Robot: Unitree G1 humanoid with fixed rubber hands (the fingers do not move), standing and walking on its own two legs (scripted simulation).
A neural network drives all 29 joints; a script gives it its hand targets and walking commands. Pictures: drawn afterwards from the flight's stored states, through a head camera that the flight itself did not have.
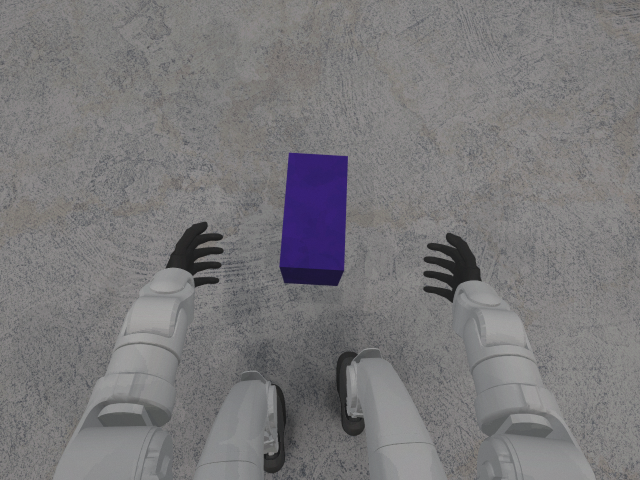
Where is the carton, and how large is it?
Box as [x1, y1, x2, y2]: [279, 153, 347, 285]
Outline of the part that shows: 289,153 279,265 284,282 337,285 343,271 347,156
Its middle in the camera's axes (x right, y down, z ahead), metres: -0.01 -0.04 +1.05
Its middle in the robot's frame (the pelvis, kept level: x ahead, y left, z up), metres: +0.58 -0.04 -0.59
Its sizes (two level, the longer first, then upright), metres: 0.300 0.152 0.213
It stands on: the floor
